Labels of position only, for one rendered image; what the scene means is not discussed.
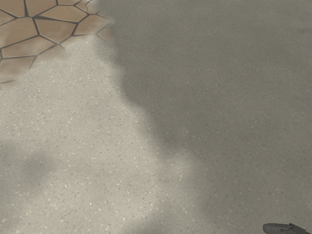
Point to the robot right hand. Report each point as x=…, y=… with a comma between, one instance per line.
x=281, y=228

